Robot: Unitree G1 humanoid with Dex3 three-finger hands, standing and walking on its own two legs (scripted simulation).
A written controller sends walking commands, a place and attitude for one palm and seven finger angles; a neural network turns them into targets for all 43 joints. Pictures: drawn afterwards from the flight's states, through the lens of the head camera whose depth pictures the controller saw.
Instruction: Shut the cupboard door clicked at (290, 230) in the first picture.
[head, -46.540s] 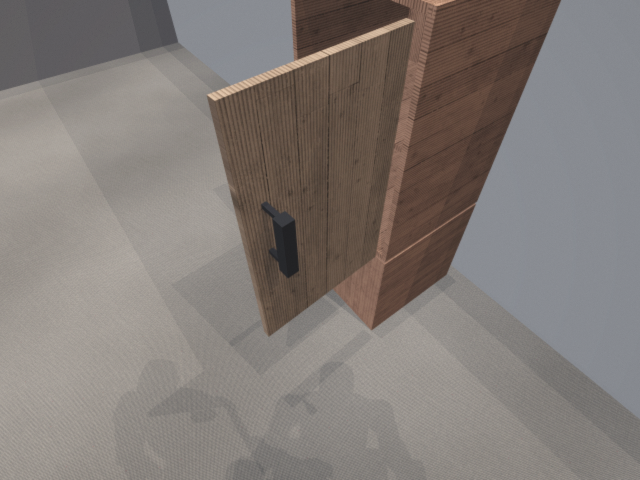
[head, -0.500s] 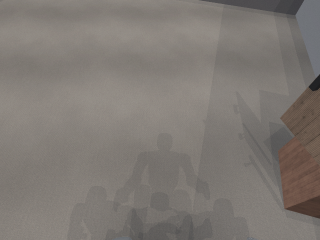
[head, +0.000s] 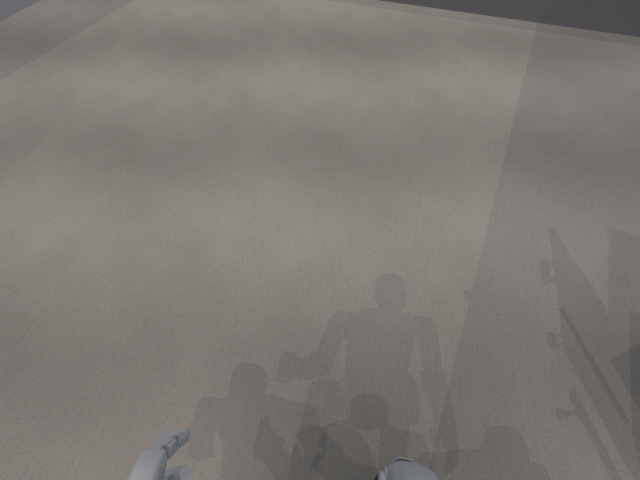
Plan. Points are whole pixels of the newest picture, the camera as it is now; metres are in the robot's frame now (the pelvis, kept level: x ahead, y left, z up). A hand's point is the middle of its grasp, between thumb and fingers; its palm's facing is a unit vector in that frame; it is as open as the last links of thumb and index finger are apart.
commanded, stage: walk to a spot facing it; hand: left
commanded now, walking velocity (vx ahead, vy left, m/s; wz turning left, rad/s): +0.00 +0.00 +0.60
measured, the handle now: out of the picture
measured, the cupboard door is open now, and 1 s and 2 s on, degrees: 32 32 32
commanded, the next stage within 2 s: turn to face it in 0.04 s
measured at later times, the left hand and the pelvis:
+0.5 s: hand out of the picture +0.11 +0.21 -0.16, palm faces +0.12 -0.97 -0.19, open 7.4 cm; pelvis +0.12 +0.03 +0.02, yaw +1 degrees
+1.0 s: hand (188, 372) +0.29 +0.24 -0.16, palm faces -0.23 -0.94 -0.24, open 7.4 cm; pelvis +0.15 +0.05 +0.01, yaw -17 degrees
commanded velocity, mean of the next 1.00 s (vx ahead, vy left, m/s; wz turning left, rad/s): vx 0.00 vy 0.00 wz -0.47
